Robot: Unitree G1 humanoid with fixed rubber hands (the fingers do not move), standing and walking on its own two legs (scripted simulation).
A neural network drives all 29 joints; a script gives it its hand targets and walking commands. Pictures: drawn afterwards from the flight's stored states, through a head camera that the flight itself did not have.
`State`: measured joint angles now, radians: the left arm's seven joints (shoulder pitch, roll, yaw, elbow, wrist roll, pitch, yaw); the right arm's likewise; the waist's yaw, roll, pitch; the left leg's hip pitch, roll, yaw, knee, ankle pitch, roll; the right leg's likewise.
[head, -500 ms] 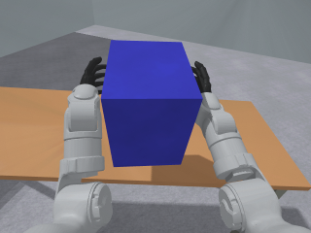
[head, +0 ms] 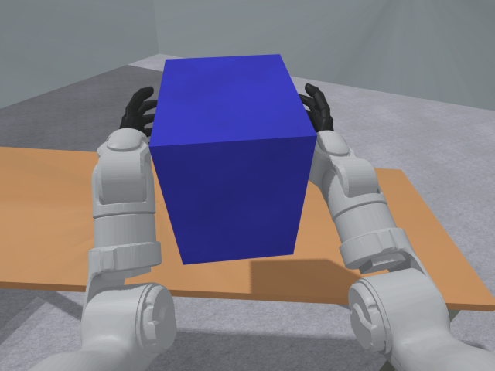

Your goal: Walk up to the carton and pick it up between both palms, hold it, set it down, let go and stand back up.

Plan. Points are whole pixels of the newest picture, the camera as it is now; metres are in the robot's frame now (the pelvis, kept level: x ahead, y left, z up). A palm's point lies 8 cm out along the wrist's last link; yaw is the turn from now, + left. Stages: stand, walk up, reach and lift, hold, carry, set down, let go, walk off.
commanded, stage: hold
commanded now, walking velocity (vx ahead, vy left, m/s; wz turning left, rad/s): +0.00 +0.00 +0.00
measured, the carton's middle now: (231, 159) +0.37 +0.01 +0.23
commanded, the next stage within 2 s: none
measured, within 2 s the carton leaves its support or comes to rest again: neither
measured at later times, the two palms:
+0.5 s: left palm (138, 134) +0.36 +0.15 +0.27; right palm (322, 132) +0.37 -0.12 +0.28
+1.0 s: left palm (134, 137) +0.36 +0.15 +0.27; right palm (318, 135) +0.37 -0.11 +0.27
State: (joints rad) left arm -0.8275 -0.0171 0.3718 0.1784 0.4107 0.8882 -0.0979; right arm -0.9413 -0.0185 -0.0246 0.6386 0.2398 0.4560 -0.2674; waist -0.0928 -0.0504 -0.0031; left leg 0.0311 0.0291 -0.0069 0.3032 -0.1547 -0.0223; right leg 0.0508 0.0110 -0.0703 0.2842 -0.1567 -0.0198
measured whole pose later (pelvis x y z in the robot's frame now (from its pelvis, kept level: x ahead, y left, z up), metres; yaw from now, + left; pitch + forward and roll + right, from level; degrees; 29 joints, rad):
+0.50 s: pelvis +0.01 +0.00 +0.00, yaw +0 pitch -10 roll +0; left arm -0.81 -0.02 0.37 0.15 0.41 0.90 -0.12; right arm -0.93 -0.04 0.01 0.58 0.29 0.50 -0.30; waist -0.10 -0.04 -0.02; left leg 0.03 0.03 -0.01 0.31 -0.17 -0.03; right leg 0.06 0.02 -0.07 0.28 -0.16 -0.02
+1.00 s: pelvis +0.00 +0.00 +0.00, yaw +0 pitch -10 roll +0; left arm -0.81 -0.01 0.36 0.13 0.40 0.91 -0.12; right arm -0.93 -0.03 0.00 0.58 0.27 0.50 -0.29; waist -0.10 -0.04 -0.01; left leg 0.02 0.03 -0.01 0.31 -0.16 -0.02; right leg 0.04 0.01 -0.07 0.29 -0.16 -0.02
